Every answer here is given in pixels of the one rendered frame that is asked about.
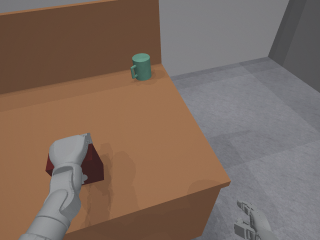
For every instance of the robot right forearm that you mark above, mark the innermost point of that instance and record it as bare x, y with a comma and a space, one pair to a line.
265, 235

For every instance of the table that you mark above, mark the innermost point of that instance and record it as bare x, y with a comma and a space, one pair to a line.
66, 70

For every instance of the left robot hand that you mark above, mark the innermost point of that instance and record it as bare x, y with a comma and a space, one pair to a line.
72, 149

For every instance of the sponge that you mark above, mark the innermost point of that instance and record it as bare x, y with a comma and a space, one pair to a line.
92, 166

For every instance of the robot left forearm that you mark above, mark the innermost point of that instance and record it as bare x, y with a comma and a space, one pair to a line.
61, 205

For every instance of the right robot hand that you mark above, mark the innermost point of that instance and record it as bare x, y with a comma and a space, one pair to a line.
258, 221

